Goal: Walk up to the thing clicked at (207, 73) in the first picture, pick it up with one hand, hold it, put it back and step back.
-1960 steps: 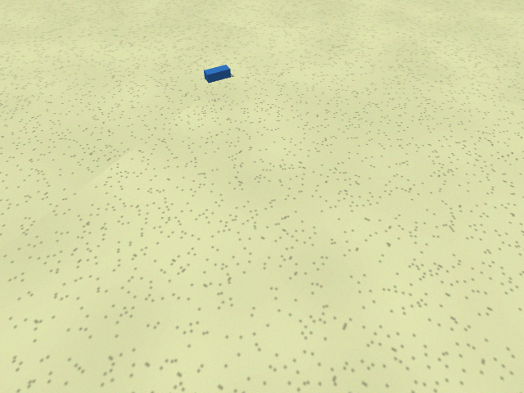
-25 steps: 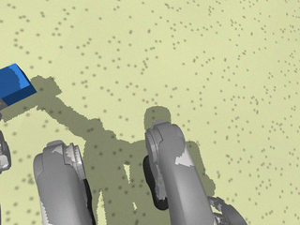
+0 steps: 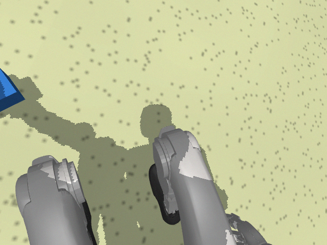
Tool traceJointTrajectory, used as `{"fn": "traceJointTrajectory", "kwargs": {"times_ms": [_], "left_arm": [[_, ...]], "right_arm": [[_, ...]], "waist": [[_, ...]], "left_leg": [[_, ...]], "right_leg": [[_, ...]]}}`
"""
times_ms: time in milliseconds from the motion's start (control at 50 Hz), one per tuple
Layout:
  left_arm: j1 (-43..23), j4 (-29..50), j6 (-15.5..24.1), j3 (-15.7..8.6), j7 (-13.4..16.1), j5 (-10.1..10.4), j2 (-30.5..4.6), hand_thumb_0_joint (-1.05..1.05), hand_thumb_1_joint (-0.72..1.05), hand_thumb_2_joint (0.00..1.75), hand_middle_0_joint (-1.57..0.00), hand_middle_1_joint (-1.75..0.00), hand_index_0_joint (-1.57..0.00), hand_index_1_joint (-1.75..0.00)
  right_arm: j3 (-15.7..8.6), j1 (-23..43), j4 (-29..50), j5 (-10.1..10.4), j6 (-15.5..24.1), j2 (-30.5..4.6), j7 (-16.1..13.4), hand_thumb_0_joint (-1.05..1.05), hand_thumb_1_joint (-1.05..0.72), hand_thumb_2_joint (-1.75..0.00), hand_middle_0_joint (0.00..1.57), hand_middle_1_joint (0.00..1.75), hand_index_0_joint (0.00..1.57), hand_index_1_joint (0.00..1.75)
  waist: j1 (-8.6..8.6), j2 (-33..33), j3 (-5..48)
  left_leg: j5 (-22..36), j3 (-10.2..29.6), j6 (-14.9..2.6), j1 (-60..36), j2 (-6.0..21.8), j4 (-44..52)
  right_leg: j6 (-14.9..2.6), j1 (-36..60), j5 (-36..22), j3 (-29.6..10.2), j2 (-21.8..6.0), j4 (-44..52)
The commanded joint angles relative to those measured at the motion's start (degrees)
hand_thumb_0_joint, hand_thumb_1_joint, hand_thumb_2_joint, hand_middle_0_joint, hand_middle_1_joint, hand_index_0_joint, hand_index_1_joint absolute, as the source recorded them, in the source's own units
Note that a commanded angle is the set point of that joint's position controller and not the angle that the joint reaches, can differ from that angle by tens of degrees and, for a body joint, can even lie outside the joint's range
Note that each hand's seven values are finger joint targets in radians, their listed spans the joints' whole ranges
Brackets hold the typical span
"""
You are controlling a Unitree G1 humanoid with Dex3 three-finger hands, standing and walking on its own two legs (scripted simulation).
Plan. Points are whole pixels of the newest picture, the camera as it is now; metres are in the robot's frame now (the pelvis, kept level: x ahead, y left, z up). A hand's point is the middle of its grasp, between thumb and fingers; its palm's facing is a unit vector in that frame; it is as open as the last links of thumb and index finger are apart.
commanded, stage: rest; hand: left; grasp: from above
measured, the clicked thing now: out of the picture +0.47 +0.34 -0.23
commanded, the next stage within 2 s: open in 1.16 s
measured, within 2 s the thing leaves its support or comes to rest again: rests again in 0.66 s
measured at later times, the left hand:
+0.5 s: hand out of the picture +0.47 +0.33 -0.22, palm faces -0.38 -0.22 -0.90, open 9.9 cm
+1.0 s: hand out of the picture +0.47 +0.33 -0.23, palm faces -0.36 -0.23 -0.91, open 9.9 cm
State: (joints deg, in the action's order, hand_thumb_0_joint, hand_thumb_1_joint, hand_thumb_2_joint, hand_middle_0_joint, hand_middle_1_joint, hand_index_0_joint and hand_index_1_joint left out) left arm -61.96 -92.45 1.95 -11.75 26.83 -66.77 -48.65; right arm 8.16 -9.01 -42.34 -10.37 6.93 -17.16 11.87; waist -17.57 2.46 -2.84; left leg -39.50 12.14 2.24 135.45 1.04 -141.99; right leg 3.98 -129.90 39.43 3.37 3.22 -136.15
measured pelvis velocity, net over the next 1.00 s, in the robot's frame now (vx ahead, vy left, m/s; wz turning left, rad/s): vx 0.00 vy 0.01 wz -0.07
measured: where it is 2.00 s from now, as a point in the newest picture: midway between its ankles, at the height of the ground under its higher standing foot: (127, 219)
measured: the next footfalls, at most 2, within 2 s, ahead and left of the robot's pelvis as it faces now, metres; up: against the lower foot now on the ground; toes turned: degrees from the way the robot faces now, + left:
none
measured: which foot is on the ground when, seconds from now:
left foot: down 0.00-1.00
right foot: down 0.00-1.00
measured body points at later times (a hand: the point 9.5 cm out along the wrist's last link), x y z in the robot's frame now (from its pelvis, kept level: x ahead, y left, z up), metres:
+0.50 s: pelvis +0.00 +0.00 -0.01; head +0.27 +0.10 +0.34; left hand +0.48 +0.34 -0.17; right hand +0.03 -0.26 -0.07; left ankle +0.07 +0.14 -0.28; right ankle +0.10 -0.13 -0.28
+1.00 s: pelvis +0.00 +0.01 -0.01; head +0.28 +0.11 +0.33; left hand +0.49 +0.34 -0.18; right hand +0.02 -0.24 -0.07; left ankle +0.07 +0.14 -0.28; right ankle +0.10 -0.13 -0.28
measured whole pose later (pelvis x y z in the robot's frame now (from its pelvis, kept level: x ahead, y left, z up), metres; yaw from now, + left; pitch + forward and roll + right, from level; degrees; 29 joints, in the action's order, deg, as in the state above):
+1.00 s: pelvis +0.00 +0.01 -0.01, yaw -4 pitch +29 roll -14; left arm -65.6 -101.0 2.3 -10.7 33.7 -64.9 -57.9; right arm 15.8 -7.6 -39.7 -13.2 15.2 -19.3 15.3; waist -21.8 6.5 -8.9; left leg -41.0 16.0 1.5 134.8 1.6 -145.3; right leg 4.4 -127.6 38.9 6.5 4.7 -135.7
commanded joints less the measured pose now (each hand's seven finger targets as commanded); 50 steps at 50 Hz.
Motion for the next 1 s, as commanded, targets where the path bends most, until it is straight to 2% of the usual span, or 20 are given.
{"fn": "traceJointTrajectory", "kwargs": {"times_ms": [0, 100, 200, 240, 260, 340, 360, 380, 440, 460, 600, 680, 740, 760, 800, 820, 860, 880, 960, 980], "left_arm": [[-18.6, 7.1, 0.0, 0.4, 3.5, 0.6, -16.0, 0.0, 0.6, 0.6, -1.02, -0.53, -1.03, -0.53], [-16.6, 5.0, 0.0, 0.7, 3.4, 1.1, -16.4, 0.0, 0.6, 0.6, -1.02, -0.54, -1.02, -0.53], [-17.4, 5.9, 0.6, -1.0, 4.1, 1.2, -20.1, 0.0, 0.6, 0.6, -1.02, -0.54, -1.03, -0.53], [-17.5, 4.6, 0.8, 0.0, 4.1, 1.0, -18.8, 0.0, 0.63, 0.6, -1.05, -0.53, -1.05, -0.53], [-17.5, 5.3, 1.1, -1.4, 4.5, 0.6, -20.9, 0.0, 0.64, 0.63, -1.06, -0.53, -1.06, -0.53], [-17.5, 2.6, 1.5, 1.2, 5.0, 0.9, -18.8, 0.0, 0.63, 0.63, -1.04, -0.55, -1.04, -0.55], [-18.7, 5.8, 1.8, -0.1, 5.3, 0.5, -21.3, 0.0, 0.63, 0.6, -1.03, -0.55, -1.04, -0.54], [-16.5, 2.1, 1.6, 0.6, 5.6, 0.5, -20.2, 0.0, 0.62, 0.62, -1.03, -0.56, -1.03, -0.55], [-18.3, 4.2, 1.8, -0.4, 6.7, 0.4, -21.8, 0.0, 0.62, 0.66, -1.03, -0.57, -1.03, -0.57], [-17.0, 0.8, 1.5, 1.1, 6.9, 0.3, -20.5, 0.0, 0.62, 0.65, -1.03, -0.57, -1.03, -0.57], [-19.9, 2.4, 1.1, 1.2, 8.1, 0.4, -21.8, 0.0, 0.63, 0.65, -1.04, -0.56, -1.04, -0.56], [-18.1, -0.9, 0.6, 1.9, 8.5, 1.2, -20.4, 0.0, 0.65, 0.62, -1.05, -0.57, -1.06, -0.56], [-19.4, 0.5, 0.5, 1.2, 8.7, 1.0, -21.8, 0.0, 0.65, 0.64, -1.04, -0.59, -1.05, -0.58], [-18.8, 0.0, 0.4, 1.2, 8.6, 1.0, -22.5, 0.0, 0.64, 0.65, -1.05, -0.58, -1.05, -0.58], [-19.0, -0.7, 0.4, 2.5, 8.5, 1.5, -20.8, 0.0, 0.63, 0.67, -1.05, -0.57, -1.05, -0.58], [-19.1, 0.5, 0.3, 1.0, 8.6, 1.2, -22.7, 0.0, 0.63, 0.66, -1.04, -0.59, -1.05, -0.59], [-19.4, -0.2, 0.4, 1.8, 8.9, 1.9, -21.9, 0.0, 0.64, 0.64, -1.05, -0.58, -1.05, -0.57], [-18.5, -1.1, 0.3, -0.1, 9.2, 1.8, -23.9, 0.0, 0.64, 0.65, -1.04, -0.59, -1.04, -0.58], [-19.0, -3.1, 0.4, 2.9, 8.9, 2.6, -20.5, 0.0, 0.6, 0.64, -1.02, -0.58, -1.02, -0.58], [-18.6, -2.6, 0.5, 0.9, 9.0, 2.1, -23.4, 0.0, 0.61, 0.65, -1.02, -0.6, -1.02, -0.59]], "right_arm": [[-3.7, -12.5, -0.8, -0.2, 0.5, -16.0, -0.4, 0.0, -0.89, -0.9, 0.2, 0.3, 0.2, 0.3], [-2.8, -12.7, -0.8, -0.5, 1.2, -16.3, 0.0, 0.0, -0.89, -0.9, 0.2, 0.3, 0.2, 0.3], [-2.1, -12.6, -0.2, -0.8, 1.9, -17.7, 0.2, 0.0, -0.89, -0.9, 0.2, 0.3, 0.2, 0.3], [-1.6, -12.3, -0.1, -1.0, 2.2, -17.5, 0.4, 0.0, -0.89, -0.9, 0.2, 0.3, 0.2, 0.3], [-1.7, -12.7, -0.2, -1.2, 2.4, -18.0, 0.5, 0.0, -0.89, -0.9, 0.2, 0.3, 0.2, 0.3], [-0.8, -11.4, 0.3, -1.3, 3.2, -18.1, 0.7, 0.0, -0.9, -0.9, 0.2, 0.3, 0.2, 0.3], [-0.9, -11.9, 0.3, -1.5, 3.4, -18.5, 0.7, 0.0, -0.89, -0.9, 0.2, 0.3, 0.2, 0.3], [-0.3, -11.3, 0.2, -1.6, 3.5, -18.4, 0.7, 0.0, -0.89, -0.9, 0.2, 0.3, 0.2, 0.3], [-0.2, -11.9, 0.4, -2.2, 4.0, -19.0, 0.8, 0.0, -0.89, -0.9, 0.2, 0.3, 0.2, 0.3], [0.3, -10.8, 0.4, -1.8, 4.1, -18.7, 0.9, 0.0, -0.89, -0.9, 0.2, 0.3, 0.2, 0.3], [0.9, -11.3, 0.3, -2.3, 5.6, -20.0, 1.3, 0.0, -0.9, -0.9, 0.2, 0.3, 0.2, 0.3], [1.3, -9.9, 0.7, -2.2, 6.4, -20.0, 1.8, 0.0, -0.9, -0.9, 0.2, 0.3, 0.2, 0.3], [1.5, -10.5, 1.1, -2.5, 6.9, -20.6, 2.1, 0.0, -0.9, -0.9, 0.2, 0.3, 0.2, 0.3], [1.6, -10.0, 1.1, -2.3, 7.0, -20.7, 2.1, 0.0, -0.9, -0.9, 0.2, 0.3, 0.2, 0.3], [2.1, -10.0, 1.2, -2.3, 7.3, -20.4, 2.4, 0.0, -0.9, -0.9, 0.2, 0.3, 0.2, 0.3], [1.7, -10.8, 1.1, -2.3, 7.4, -21.1, 2.4, 0.0, -0.9, -0.9, 0.2, 0.3, 0.2, 0.3], [2.2, -10.5, 1.2, -2.3, 7.8, -20.7, 2.8, 0.0, -0.9, -0.9, 0.2, 0.3, 0.2, 0.3], [1.9, -11.2, 0.8, -2.4, 7.9, -21.4, 2.7, 0.0, -0.9, -0.9, 0.2, 0.3, 0.2, 0.3], [2.8, -10.2, 1.0, -2.2, 8.4, -20.4, 2.9, 0.0, -0.9, -0.9, 0.2, 0.3, 0.2, 0.3], [2.5, -11.2, 0.6, -2.5, 8.5, -21.4, 2.9, 0.0, -0.9, -0.9, 0.2, 0.3, 0.2, 0.3]], "waist": [[-1.31, -22.0, 39.8], [-1.81, -21.8, 39.4], [-2.11, -23.3, 38.9], [-2.69, -24.1, 37.4], [-2.97, -24.9, 37.2], [-3.65, -24.2, 35.0], [-3.79, -25.3, 36.5], [-2.87, -24.6, 35.9], [-4.21, -24.7, 36.2], [-3.44, -24.6, 34.8], [-5.53, -27.3, 34.0], [-5.09, -27.0, 32.0], [-5.9, -27.6, 32.1], [-5.03, -27.2, 32.0], [-5.95, -27.3, 32.2], [-6.28, -27.3, 32.9], [-6.08, -27.0, 32.3], [-6.33, -26.3, 32.8], [-6.64, -26.0, 31.0], [-7.17, -26.4, 30.9]], "left_leg": [[10.2, -7.8, -3.44, -28.7, 1.0, 13.1], [13.1, -7.4, -3.35, -29.3, 1.1, 12.5], [14.5, -6.7, -3.02, -30.2, 1.4, 12.3], [13.6, -6.6, -2.9, -30.3, 1.4, 12.1], [13.9, -6.7, -2.89, -30.5, 1.4, 12.1], [10.9, -6.2, -3.0, -29.4, 1.5, 11.8], [12.0, -6.2, -2.91, -30.3, 1.5, 11.9], [11.0, -6.1, -2.85, -29.5, 1.6, 12.2], [12.4, -5.9, -2.9, -30.2, 1.7, 11.6], [10.7, -5.8, -2.91, -29.1, 1.8, 11.5], [14.2, -4.8, -2.23, -32.5, 2.1, 11.6], [11.4, -4.5, -2.18, -31.1, 2.1, 12.4], [11.8, -4.1, -2.09, -31.8, 2.2, 12.4], [11.6, -4.0, -2.1, -31.4, 2.2, 12.4], [11.7, -4.0, -2.23, -31.1, 2.2, 12.2], [13.5, -3.9, -2.17, -32.6, 2.3, 11.9], [13.2, -3.8, -2.27, -31.5, 2.4, 11.6], [13.4, -3.7, -2.31, -31.6, 2.4, 11.5], [12.3, -3.7, -2.42, -29.8, 2.5, 11.4], [12.6, -3.6, -2.44, -30.5, 2.5, 11.5]], "right_leg": [[-5.06, 20.4, -14.2, 8.3, 1.4, 12.6], [-4.88, 22.3, -16.9, 8.6, 1.5, 12.2], [-5.14, 22.2, -17.7, 9.5, 1.7, 11.4], [-5.2, 21.2, -17.0, 9.7, 1.8, 11.4], [-5.24, 21.8, -17.2, 9.7, 1.9, 11.3], [-5.24, 20.3, -14.8, 10.1, 2.1, 11.9], [-5.14, 21.8, -15.8, 10.3, 2.2, 11.9], [-5.22, 21.8, -14.7, 10.4, 2.3, 11.7], [-5.0, 22.6, -16.4, 10.7, 2.2, 11.8], [-5.11, 21.1, -14.7, 10.6, 2.4, 11.7], [-5.14, 20.5, -17.6, 11.5, 2.3, 10.6], [-5.33, 19.0, -14.9, 11.8, 2.6, 11.0], [-5.26, 19.7, -15.6, 12.2, 2.5, 10.8], [-5.3, 19.1, -15.2, 12.2, 2.4, 10.6], [-5.27, 19.9, -15.4, 12.0, 2.6, 10.9], [-5.14, 20.8, -17.1, 12.0, 2.5, 10.9], [-5.13, 20.9, -16.7, 12.1, 2.7, 11.1], [-5.02, 21.4, -17.1, 12.2, 2.7, 11.1], [-5.06, 20.8, -16.2, 12.1, 2.9, 11.5], [-4.98, 21.6, -16.4, 12.3, 2.9, 11.8]]}}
